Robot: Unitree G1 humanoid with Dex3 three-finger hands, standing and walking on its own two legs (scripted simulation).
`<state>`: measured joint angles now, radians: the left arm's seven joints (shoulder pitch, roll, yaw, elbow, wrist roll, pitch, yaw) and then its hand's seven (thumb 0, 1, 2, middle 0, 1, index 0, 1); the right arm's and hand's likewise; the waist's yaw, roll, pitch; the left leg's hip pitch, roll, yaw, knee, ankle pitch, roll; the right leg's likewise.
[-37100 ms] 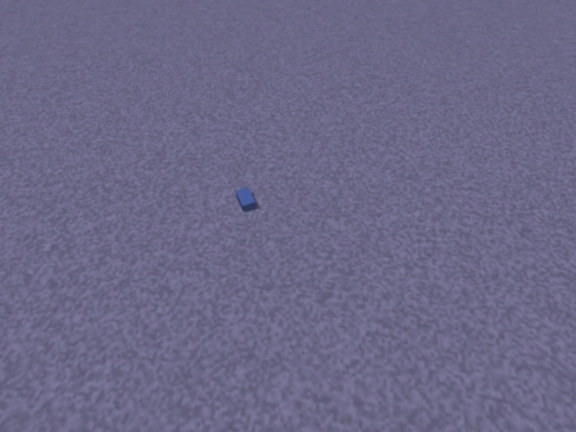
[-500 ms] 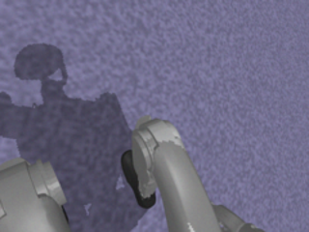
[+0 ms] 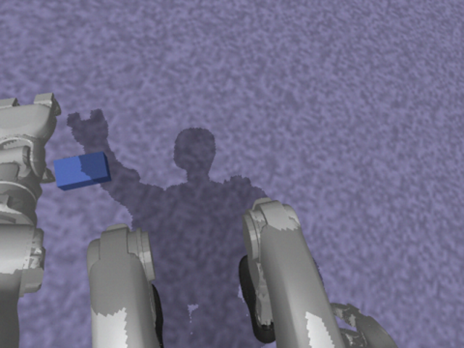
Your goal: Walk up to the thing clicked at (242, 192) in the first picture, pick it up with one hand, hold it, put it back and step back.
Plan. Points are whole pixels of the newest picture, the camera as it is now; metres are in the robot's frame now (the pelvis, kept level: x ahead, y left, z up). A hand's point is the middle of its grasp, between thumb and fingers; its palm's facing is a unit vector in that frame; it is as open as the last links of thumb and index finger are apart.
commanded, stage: withdraw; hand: left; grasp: from above
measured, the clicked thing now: (83, 171) +0.50 +0.27 -0.33
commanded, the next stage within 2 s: home in 0.24 s
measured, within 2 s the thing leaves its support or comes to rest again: neither
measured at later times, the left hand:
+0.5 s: hand (60, 156) +0.49 +0.28 -0.21, palm faces -0.36 -0.07 -0.93, open 13.2 cm
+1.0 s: hand (13, 199) +0.36 +0.25 +0.00, palm faces -0.23 -0.70 -0.67, open 7.7 cm
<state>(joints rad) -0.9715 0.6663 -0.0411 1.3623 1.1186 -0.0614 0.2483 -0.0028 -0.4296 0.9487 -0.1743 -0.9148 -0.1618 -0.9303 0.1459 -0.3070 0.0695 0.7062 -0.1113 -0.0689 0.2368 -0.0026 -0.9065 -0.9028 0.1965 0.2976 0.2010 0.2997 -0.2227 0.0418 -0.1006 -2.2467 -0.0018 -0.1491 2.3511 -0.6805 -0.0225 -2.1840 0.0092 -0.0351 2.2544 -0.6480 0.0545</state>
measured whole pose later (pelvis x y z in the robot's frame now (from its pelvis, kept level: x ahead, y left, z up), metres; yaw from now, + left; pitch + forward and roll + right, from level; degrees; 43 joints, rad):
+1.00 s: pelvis +0.01 +0.00 +0.11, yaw +3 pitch +34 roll -6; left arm -0.35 0.45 0.06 0.53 0.46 0.09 0.02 0.00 0.81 0.88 -0.22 -0.32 -0.22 -0.32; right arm 0.12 -0.31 -0.03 0.58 -0.01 0.00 0.09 0.00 -0.90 -0.90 0.20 0.30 0.20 0.30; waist -0.07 0.04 -0.19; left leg -1.92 0.01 -0.11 2.00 -0.67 -0.02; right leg -1.88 -0.01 -0.03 1.93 -0.64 0.04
